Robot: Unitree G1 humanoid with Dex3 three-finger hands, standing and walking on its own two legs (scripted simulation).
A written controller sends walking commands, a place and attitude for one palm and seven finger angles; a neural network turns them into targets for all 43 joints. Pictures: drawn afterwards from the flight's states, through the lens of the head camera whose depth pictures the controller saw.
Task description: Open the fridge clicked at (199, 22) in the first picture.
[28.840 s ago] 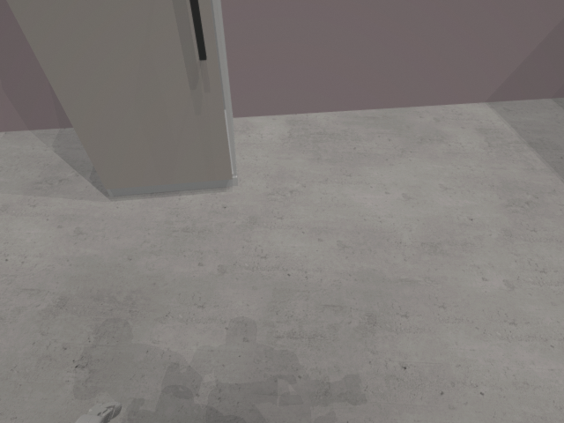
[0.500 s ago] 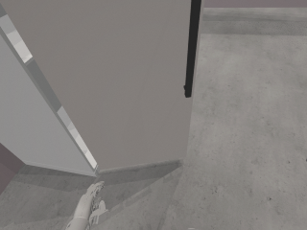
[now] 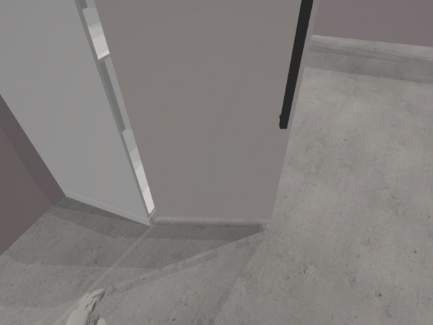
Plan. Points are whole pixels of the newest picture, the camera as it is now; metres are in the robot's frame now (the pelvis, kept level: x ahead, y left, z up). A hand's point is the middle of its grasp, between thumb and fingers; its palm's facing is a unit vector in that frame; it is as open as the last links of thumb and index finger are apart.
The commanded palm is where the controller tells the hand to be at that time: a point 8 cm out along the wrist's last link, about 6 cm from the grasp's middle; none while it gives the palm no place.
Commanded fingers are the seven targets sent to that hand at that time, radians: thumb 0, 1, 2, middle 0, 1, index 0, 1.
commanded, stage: stop stepping back and stand still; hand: right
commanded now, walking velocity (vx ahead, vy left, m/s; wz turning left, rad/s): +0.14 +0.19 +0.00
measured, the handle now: (295, 52) +0.77 -0.16 +0.20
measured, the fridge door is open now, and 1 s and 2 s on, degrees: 71 71 71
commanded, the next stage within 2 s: let the arm hang, fingers relaxed in 0.66 s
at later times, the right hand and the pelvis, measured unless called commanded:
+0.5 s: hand out of the picture +0.15 -0.27 +0.17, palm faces +0.51 +0.76 -0.41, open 7.5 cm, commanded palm +0.08 -0.30 +0.19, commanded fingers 0.00 -0.90 -0.90 0.20 0.30 0.20 0.30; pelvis -0.04 +0.00 +0.00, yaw -2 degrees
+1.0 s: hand out of the picture +0.07 -0.23 -0.13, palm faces +0.00 +0.95 -0.30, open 7.4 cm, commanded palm none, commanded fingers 0.00 -0.90 -0.90 0.20 0.30 0.20 0.30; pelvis -0.04 -0.02 +0.00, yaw -4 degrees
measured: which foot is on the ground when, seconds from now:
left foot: down 0.00-1.00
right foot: down 0.00-1.00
